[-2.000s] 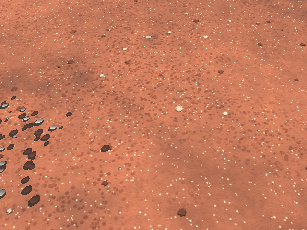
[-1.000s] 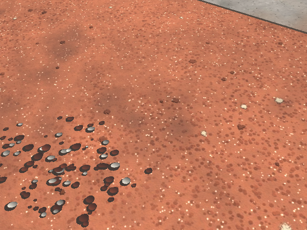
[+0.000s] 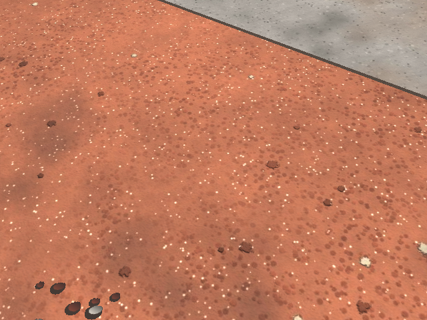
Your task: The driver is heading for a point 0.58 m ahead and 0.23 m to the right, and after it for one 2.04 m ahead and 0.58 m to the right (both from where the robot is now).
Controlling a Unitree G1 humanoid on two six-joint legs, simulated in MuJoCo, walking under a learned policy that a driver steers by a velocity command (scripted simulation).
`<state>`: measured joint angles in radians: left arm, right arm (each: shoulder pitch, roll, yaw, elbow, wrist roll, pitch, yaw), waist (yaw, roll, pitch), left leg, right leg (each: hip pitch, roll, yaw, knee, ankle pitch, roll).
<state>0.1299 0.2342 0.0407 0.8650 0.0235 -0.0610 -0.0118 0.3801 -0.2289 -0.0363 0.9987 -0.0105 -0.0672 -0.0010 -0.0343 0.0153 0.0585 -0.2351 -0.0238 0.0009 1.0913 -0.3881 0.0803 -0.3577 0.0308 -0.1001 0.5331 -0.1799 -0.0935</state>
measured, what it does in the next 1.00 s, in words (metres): walks ahead, turning right: left foot, then right foot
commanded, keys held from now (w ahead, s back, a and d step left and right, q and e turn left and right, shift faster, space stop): w+e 0.30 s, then e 0.70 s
